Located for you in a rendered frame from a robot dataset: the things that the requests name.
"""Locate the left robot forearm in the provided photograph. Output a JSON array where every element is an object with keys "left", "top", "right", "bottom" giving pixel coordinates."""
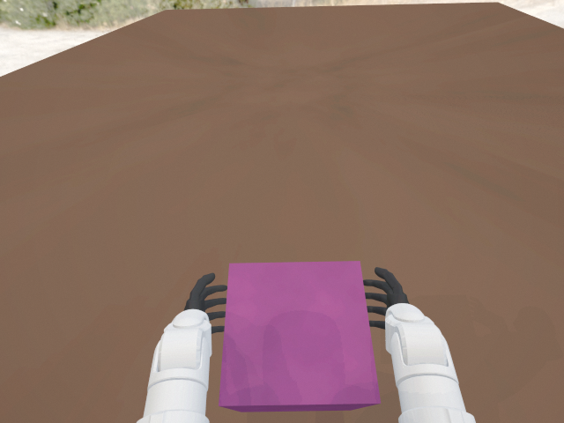
[{"left": 137, "top": 309, "right": 212, "bottom": 423}]

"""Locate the robot right hand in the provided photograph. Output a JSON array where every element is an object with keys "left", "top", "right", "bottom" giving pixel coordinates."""
[{"left": 363, "top": 267, "right": 410, "bottom": 330}]

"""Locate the carton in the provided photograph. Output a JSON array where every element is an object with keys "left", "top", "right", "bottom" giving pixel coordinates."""
[{"left": 219, "top": 261, "right": 381, "bottom": 412}]

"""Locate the right robot forearm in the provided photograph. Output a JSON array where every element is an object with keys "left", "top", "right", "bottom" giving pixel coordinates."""
[{"left": 385, "top": 303, "right": 476, "bottom": 423}]

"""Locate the robot left hand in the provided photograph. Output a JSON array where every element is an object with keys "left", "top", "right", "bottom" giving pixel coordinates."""
[{"left": 183, "top": 273, "right": 227, "bottom": 333}]

